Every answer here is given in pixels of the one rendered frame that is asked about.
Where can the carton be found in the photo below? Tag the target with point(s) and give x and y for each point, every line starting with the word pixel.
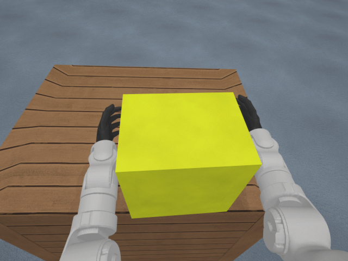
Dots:
pixel 183 153

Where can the robot left upper arm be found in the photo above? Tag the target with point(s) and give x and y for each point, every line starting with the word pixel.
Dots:
pixel 95 250

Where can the robot right hand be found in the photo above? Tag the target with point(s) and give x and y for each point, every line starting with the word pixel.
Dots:
pixel 249 113

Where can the robot right upper arm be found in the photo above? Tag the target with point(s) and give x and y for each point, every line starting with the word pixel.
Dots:
pixel 299 234

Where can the right robot forearm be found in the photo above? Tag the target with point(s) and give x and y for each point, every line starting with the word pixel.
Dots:
pixel 275 182

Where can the pedestal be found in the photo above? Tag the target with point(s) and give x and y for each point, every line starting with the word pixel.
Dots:
pixel 44 159

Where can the left robot forearm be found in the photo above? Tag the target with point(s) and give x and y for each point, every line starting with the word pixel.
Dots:
pixel 96 217

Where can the robot left hand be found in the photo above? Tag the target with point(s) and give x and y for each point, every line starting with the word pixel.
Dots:
pixel 105 128

